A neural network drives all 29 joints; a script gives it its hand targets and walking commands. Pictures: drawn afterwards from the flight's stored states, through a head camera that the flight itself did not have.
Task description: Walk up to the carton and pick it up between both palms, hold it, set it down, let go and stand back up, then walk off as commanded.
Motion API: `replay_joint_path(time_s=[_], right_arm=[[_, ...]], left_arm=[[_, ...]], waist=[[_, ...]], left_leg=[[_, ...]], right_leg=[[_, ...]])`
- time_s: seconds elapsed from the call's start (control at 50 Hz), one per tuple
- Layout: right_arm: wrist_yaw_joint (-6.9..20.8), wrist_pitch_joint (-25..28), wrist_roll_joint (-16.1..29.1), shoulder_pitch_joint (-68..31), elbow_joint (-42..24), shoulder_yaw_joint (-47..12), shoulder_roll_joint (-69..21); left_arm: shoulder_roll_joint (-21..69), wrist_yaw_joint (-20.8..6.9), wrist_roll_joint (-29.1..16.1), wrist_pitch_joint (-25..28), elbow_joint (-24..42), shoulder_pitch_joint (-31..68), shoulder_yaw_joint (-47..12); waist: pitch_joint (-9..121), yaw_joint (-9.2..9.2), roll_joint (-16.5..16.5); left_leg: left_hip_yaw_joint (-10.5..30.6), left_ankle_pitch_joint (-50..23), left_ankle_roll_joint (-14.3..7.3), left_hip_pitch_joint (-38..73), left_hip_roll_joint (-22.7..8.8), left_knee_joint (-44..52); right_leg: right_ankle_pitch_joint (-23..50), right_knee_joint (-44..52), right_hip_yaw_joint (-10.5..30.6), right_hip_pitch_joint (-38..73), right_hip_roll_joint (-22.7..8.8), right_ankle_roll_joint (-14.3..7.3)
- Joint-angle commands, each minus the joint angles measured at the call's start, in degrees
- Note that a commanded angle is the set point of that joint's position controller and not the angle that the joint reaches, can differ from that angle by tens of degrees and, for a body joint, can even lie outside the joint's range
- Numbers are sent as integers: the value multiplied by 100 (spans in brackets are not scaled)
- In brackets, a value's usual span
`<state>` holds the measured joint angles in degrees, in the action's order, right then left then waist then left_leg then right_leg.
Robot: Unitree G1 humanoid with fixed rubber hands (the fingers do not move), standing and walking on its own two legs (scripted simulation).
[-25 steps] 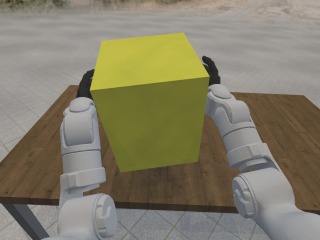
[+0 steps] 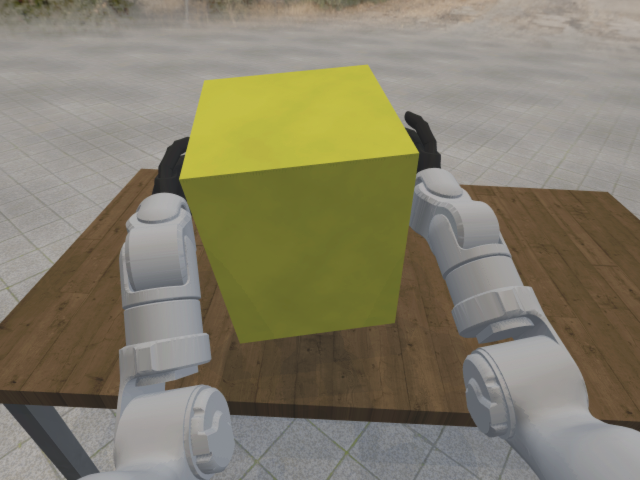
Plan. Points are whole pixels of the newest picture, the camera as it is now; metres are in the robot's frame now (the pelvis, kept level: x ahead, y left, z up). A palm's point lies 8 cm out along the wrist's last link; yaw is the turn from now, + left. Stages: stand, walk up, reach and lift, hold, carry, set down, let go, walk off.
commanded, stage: hold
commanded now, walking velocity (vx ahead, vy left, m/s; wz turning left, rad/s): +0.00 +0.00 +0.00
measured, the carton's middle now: (303, 206) +0.38 +0.00 +0.22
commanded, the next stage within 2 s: none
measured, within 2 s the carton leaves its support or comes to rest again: neither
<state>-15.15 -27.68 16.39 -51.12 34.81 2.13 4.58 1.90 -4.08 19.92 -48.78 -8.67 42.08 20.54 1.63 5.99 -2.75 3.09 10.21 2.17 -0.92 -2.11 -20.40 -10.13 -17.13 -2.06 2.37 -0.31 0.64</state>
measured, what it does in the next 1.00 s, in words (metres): stands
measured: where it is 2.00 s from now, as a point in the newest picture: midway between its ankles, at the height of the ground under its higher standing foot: outside the picture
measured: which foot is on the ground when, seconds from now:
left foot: down 0.00-1.00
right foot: down 0.00-1.00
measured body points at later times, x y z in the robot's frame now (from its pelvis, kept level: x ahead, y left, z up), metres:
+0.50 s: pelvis +0.00 +0.00 +0.00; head -0.08 +0.03 +0.44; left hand +0.38 +0.15 +0.24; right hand +0.38 -0.15 +0.27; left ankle +0.02 +0.14 -0.75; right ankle +0.00 -0.12 -0.75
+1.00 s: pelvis +0.00 +0.00 +0.00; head -0.08 +0.03 +0.44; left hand +0.37 +0.15 +0.24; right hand +0.38 -0.14 +0.27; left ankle +0.03 +0.14 -0.75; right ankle +0.00 -0.12 -0.75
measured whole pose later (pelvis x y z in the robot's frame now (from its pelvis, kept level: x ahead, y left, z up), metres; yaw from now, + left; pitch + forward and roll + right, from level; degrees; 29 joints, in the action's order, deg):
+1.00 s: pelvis +0.00 +0.00 +0.00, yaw +0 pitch -9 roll -1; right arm -15.0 -27.6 16.3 -52.2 36.3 2.1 5.0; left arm 1.8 -4.0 20.2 -48.5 -10.2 43.2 20.7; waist 2.0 5.9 -2.7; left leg 2.8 10.0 2.0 -1.5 -2.0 -20.4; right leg -10.1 -17.3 -1.7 1.8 -0.4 0.7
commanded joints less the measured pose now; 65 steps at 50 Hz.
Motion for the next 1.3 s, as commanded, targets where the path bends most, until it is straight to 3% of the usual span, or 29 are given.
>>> replay_joint_path(time_s=[0.0, 0.06, 0.12, 0.18, 0.22, 0.26, 0.28, 0.46, 0.48, 0.5, 0.52, 0.64, 0.68, 0.72, 0.74, 0.76, 0.78, 0.8, 0.86, 0.92, 0.98, 1.0, 1.04, 1.06, 1.1, 1.22, 1.24, 1.26, 1.28], right_arm=[[619, 19, 599, -4149, -1146, -1711, -3482], [648, 42, 661, -4388, -1243, -1816, -3568], [637, 62, 628, -4275, -1283, -1777, -3568], [637, 61, 693, -4231, -1221, -1788, -3550], [626, 57, 708, -4296, -1361, -1880, -3592], [588, 63, 620, -4152, -1216, -1753, -3567], [603, 63, 698, -4215, -1280, -1802, -3594], [617, 28, 755, -4201, -1396, -1898, -3593], [631, 50, 814, -4361, -1470, -1959, -3621], [607, 21, 744, -4167, -1328, -1828, -3535], [625, 74, 787, -4216, -1525, -1922, -3589], [600, 13, 695, -4125, -1407, -1898, -3543], [602, 47, 899, -4192, -1600, -2039, -3576], [615, 7, 882, -4167, -1533, -1986, -3483], [616, -8, 821, -4092, -1357, -1928, -3463], [592, -33, 655, -3956, -1237, -1793, -3403], [614, -28, 662, -3907, -1239, -1788, -3418], [630, -23, 660, -4094, -1235, -1819, -3449], [638, 72, 645, -4295, -1386, -1785, -3522], [685, 75, 708, -4383, -1328, -1841, -3553], [644, 74, 590, -4270, -1238, -1758, -3533], [649, 87, 643, -4366, -1350, -1836, -3598], [645, 66, 625, -4262, -1146, -1725, -3525], [671, 77, 657, -4304, -1113, -1768, -3569], [628, 71, 549, -4232, -1136, -1663, -3522], [645, 76, 683, -4235, -1107, -1781, -3586], [639, 106, 689, -4252, -1203, -1769, -3551], [639, 125, 771, -4401, -1371, -1907, -3602], [604, 106, 718, -4253, -1267, -1810, -3542]], left_arm=[[2792, -733, -907, 393, 331, 4343, -2489], [2780, -719, -895, 374, 99, 4357, -2380], [2890, -710, -995, 429, 287, 4451, -2555], [2900, -697, -930, 419, 226, 4311, -2470], [2883, -713, -994, 432, 328, 4358, -2509], [2918, -721, -1059, 477, 415, 4540, -2690], [2872, -702, -1023, 457, 347, 4427, -2608], [2859, -708, -1005, 411, 524, 4412, -2615], [2913, -678, -998, 401, 484, 4418, -2619], [2995, -691, -1033, 408, 438, 4412, -2733], [3037, -673, -1068, 411, 690, 4436, -2791], [2842, -707, -939, 380, 531, 4339, -2542], [3011, -659, -1073, 393, 776, 4301, -2779], [2933, -656, -997, 343, 634, 4211, -2703], [2882, -683, -925, 344, 433, 4217, -2569], [2860, -722, -916, 311, 359, 4163, -2582], [2863, -731, -941, 346, 527, 4221, -2590], [2750, -736, -874, 334, 310, 4186, -2425], [2894, -715, -986, 408, 412, 4477, -2606], [2932, -674, -960, 407, 379, 4481, -2577], [2870, -710, -889, 391, 155, 4334, -2419], [2883, -703, -958, 427, 246, 4430, -2471], [2885, -703, -995, 457, 256, 4513, -2588], [2868, -681, -944, 448, 169, 4506, -2479], [2909, -728, -965, 431, 113, 4433, -2484], [2883, -694, -923, 475, 268, 4505, -2465], [2919, -695, -991, 480, 320, 4522, -2603], [2899, -689, -966, 450, 327, 4374, -2537], [2951, -685, -1030, 481, 365, 4532, -2668]], waist=[[1481, 120, 335], [1501, -29, 281], [1705, 75, 353], [1695, 4, 426], [1837, 25, 304], [1823, 237, 339], [1749, 73, 343], [1766, 79, 391], [1782, 6, 420], [1652, 165, 459], [1917, 128, 504], [1702, 87, 269], [1937, 38, 485], [1815, 33, 491], [1659, 41, 448], [1521, 189, 393], [1532, 173, 388], [1403, 14, 308], [1678, 124, 354], [1705, -40, 441], [1641, 55, 249], [1785, 0, 283], [1674, 107, 365], [1658, -2, 354], [1638, 170, 306], [1729, 32, 429], [1785, 110, 447], [1934, -23, 439], [1904, 152, 399]], left_leg=[[-529, -712, -52, -214, 493, 424], [-558, -736, -81, -207, 492, 428], [-544, -835, -44, -155, 516, 395], [-560, -982, -29, -116, 507, 375], [-527, -985, -74, -92, 516, 369], [-525, -1032, -10, 14, 532, 313], [-537, -1052, -17, -113, 512, 338], [-528, -1115, -34, -46, 501, 321], [-518, -1127, -35, -70, 501, 330], [-498, -1146, 27, -61, 488, 317], [-503, -1391, 49, 38, 490, 245], [-524, -1100, -47, -33, 505, 337], [-484, -1564, 57, 111, 483, 244], [-494, -1469, 45, 82, 506, 213], [-527, -1239, 23, 47, 515, 263], [-513, -1006, -13, -7, 503, 353], [-521, -988, -5, -66, 477, 370], [-556, -898, -40, -143, 485, 430], [-531, -955, -51, -115, 503, 368], [-524, -936, -35, -114, 471, 396], [-546, -809, -82, -121, 505, 412], [-523, -847, -98, -61, 485, 404], [-524, -785, -34, -116, 491, 404], [-522, -807, -48, -128, 474, 410], [-528, -801, -67, -127, 491, 381], [-543, -973, -28, -77, 489, 369], [-517, -1089, -25, -33, 515, 315], [-516, -1222, -36, -17, 489, 297], [-495, -1260, 3, 44, 512, 252]], right_leg=[[755, 178, -164, 478, 433, 243], [719, 181, -145, 460, 420, 261], [887, 160, -160, 471, 427, 261], [928, 163, -161, 454, 455, 247], [981, 154, -165, 560, 456, 271], [1083, 151, -177, 525, 443, 296], [1049, 135, -154, 529, 446, 297], [1097, 126, -162, 505, 446, 277], [1067, 115, -171, 544, 474, 279], [1087, 149, -184, 498, 478, 244], [1276, 80, -188, 603, 494, 238], [1058, 153, -153, 530, 450, 290], [1367, 63, -195, 602, 513, 244], [1311, 106, -180, 543, 505, 235], [1128, 160, -183, 486, 465, 263], [1004, 204, -161, 448, 447, 270], [993, 184, -177, 470, 437, 275], [857, 190, -164, 426, 433, 282], [943, 141, -155, 439, 431, 263], [769, 152, -167, 408, 473, 216], [805, 205, -155, 456, 429, 257], [821, 188, -126, 467, 445, 238], [749, 174, -158, 390, 430, 263], [752, 163, -157, 397, 448, 247], [842, 181, -166, 440, 419, 258], [936, 144, -155, 503, 449, 253], [1050, 141, -148, 526, 458, 245], [1156, 109, -156, 548, 468, 235], [1186, 124, -171, 551, 478, 249]])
